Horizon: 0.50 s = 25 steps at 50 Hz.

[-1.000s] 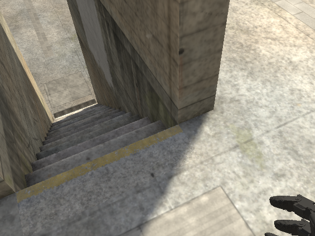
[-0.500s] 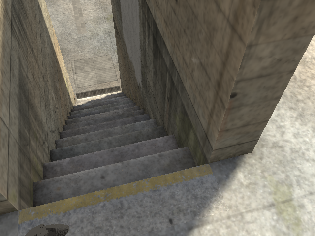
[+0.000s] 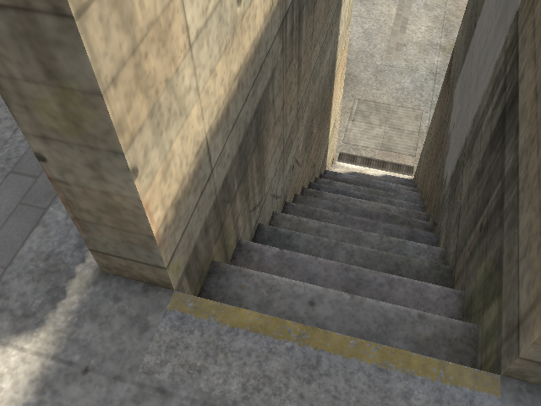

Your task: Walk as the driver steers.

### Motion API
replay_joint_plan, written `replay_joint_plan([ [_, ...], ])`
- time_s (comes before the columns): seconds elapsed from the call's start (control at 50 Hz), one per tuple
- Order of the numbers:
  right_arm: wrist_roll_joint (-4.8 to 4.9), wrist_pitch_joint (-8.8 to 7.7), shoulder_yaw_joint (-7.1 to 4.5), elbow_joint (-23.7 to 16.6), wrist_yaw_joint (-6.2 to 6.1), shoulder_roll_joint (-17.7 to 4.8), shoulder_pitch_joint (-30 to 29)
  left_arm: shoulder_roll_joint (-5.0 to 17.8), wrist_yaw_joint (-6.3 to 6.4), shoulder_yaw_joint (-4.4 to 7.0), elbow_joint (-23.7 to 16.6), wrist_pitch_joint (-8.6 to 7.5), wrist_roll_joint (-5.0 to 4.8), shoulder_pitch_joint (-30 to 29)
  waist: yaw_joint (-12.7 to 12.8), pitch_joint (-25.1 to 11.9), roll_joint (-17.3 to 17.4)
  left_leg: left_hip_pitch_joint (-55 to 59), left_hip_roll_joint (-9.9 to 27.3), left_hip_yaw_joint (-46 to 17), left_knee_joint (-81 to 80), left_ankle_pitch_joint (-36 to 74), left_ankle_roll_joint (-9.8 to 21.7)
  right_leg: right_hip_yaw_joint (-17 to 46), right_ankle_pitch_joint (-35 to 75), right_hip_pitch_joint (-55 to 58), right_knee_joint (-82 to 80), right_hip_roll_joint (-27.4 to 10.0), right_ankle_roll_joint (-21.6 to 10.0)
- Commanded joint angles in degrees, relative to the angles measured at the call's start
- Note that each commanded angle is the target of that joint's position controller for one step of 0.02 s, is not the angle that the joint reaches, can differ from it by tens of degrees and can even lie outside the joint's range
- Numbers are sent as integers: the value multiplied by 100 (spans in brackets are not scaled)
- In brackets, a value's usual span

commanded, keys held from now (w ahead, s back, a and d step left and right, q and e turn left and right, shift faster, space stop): q+shift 0.08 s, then e+shift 0.92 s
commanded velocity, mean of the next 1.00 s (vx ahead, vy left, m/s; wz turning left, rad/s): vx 0.00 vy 0.00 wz -0.38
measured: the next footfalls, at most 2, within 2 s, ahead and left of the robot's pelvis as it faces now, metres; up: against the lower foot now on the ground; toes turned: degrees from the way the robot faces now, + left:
left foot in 0.14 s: +0.03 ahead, +0.15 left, +0.00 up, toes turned +12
right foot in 0.66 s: +0.05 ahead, -0.10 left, +0.00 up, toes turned -16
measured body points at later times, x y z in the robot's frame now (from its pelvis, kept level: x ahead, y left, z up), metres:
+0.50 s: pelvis +0.01 +0.05 +0.00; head +0.04 +0.06 +0.45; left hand +0.11 +0.33 -0.12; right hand +0.19 -0.19 -0.10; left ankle -0.01 +0.14 -0.74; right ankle +0.02 -0.08 -0.68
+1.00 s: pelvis +0.03 +0.00 +0.00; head +0.06 -0.05 +0.45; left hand +0.31 +0.19 -0.06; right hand +0.08 -0.33 -0.10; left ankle +0.14 +0.13 -0.70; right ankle +0.01 -0.09 -0.74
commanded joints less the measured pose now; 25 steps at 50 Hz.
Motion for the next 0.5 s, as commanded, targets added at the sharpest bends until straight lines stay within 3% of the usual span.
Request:
replay_joint_plan([
  [0.02, 2, -59, -78, -608, 61, -382, -300, 1253, -96, 417, -337, -78, -64, -280, 150, -815, -1034, 200, 6, 379, -749, -28, 192, 641, 1807, 845, -594, -1505, -1138],
  [0.06, -5, 15, -95, -619, 176, -406, -293, 1367, -155, 487, -307, -143, -156, -290, 83, -863, -1002, 561, 29, 433, -1211, -4, 377, 552, 1889, 843, -468, -1726, -1063],
  [0.08, 29, 46, -128, -579, 216, -382, -240, 1385, -200, 520, -240, -161, -260, -178, 32, -908, -932, 707, -39, 510, -1545, 34, 504, 497, 1830, 925, -304, -1799, -962],
  [0.12, -30, 50, -173, -438, 199, -357, 53, 1232, -240, 473, -78, -161, -426, -13, -172, -934, -670, 1742, -398, 495, -2959, 627, 881, 326, 1612, 442, 395, -1565, -591],
  [0.14, -26, 35, -310, -313, 80, -736, 390, 902, -316, 356, 17, -154, -353, 218, -255, -1055, -39, 2801, -182, -86, -3550, 2081, 1140, 9, 960, -360, 1185, -1144, -130],
  [0.16, -82, -24, -380, -386, -47, -1329, 502, 395, -422, 129, -246, -174, -4, 222, -75, -1239, 1924, 3961, 1457, -2031, -3272, 4814, 1815, -335, -2577, -2203, 3030, -326, 454],
  [0.18, -268, -161, -301, -474, -17, -1157, 306, 766, -352, 261, -257, -145, -101, -93, -436, -1594, 1429, 3167, 2063, -2143, -3483, 4604, 2673, 476, -2827, -2474, 4082, -170, 558],
  [0.2, -332, -273, -143, -381, 42, -700, 123, 967, -318, 319, -175, -88, -302, -284, -473, -1450, 820, 2802, 1620, -1439, -3618, 3950, 2496, 819, -2463, -2233, 4326, -286, 482],
  [0.22, -295, -358, -36, -200, 53, -376, -201, 756, -301, 279, -57, -46, -379, -70, -213, -1195, 735, 2594, 1212, -912, -3672, 3239, 2129, 987, -2101, -2165, 4041, -306, 425],
  [0.24, -261, -411, 11, -141, 46, -237, -425, 719, -264, 275, 141, -1, -350, 127, -141, -1063, 652, 2468, 1019, -563, -3686, 3058, 1924, 1108, -1689, -2029, 3991, -227, 473],
  [0.28, -311, -465, 38, -56, -33, -218, -701, 875, -231, 355, 288, 58, -344, 484, 13, -873, 709, 2065, 946, -39, -3798, 3399, 1875, 1243, -1098, -1638, 4191, 25, 607],
  [0.32, -323, -427, -30, -40, -133, -386, -780, 1021, -187, 415, 155, 83, -380, 449, -36, -732, 631, 2295, 1129, -13, -3937, 3114, 1954, 1133, -995, -1988, 4272, 77, 706],
  [0.4, -326, -353, -65, 142, -233, -349, -677, 793, -144, 363, -168, 205, -341, 292, -179, -518, 504, 2612, 1433, 24, -4119, 2353, 2000, 1086, -963, -2439, 3871, -187, 804],
  [0.42, -348, -359, -65, 180, -225, -328, -698, 745, -145, 362, -195, 225, -341, 361, -164, -521, 529, 2598, 1425, 146, -4109, 2201, 2031, 1037, -935, -2343, 3659, -247, 805],
  [0.44, -363, -371, -75, 175, -211, -350, -752, 664, -157, 324, -285, 241, -279, 230, -207, -480, 485, 2515, 1487, 183, -4124, 2173, 2073, 939, -986, -2254, 3448, -273, 785],
  [0.5, -303, -383, -166, 240, -137, -498, -819, 530, -242, 281, -525, 267, -263, 162, -211, -559, 466, 2489, 1576, 450, -4020, 2482, 2089, 724, -1041, -1941, 2883, -318, 630],
])
Velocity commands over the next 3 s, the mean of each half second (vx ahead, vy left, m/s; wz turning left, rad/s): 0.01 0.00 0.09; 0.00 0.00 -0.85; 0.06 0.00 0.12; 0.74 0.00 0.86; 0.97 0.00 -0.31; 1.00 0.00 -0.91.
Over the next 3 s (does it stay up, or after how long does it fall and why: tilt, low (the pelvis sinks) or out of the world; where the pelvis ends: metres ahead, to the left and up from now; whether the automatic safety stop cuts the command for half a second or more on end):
stays up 1.04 -0.04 -0.47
